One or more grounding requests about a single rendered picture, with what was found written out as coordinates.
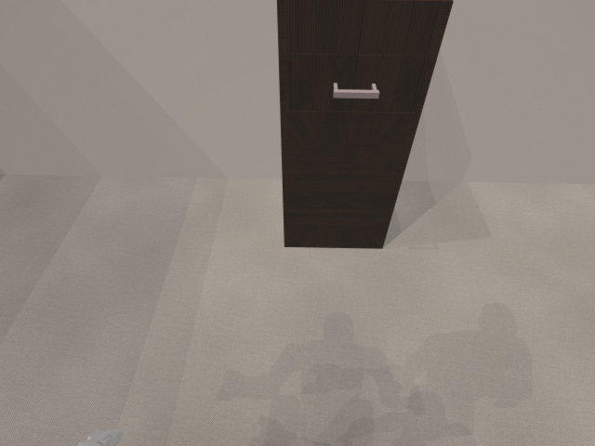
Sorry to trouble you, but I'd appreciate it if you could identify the drawer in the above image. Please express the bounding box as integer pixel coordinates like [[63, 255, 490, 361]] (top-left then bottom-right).
[[287, 52, 429, 112]]

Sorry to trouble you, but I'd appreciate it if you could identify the cabinet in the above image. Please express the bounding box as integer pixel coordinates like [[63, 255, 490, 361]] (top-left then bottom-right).
[[277, 0, 454, 249]]

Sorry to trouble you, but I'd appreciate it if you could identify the handle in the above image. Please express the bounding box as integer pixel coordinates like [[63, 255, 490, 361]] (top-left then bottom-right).
[[333, 83, 379, 98]]

